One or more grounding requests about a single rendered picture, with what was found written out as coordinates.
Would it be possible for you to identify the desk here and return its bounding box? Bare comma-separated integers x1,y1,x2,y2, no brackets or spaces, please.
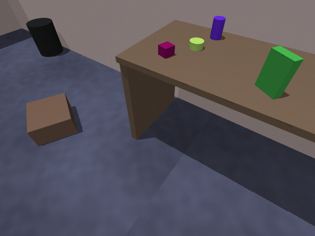
115,20,315,143

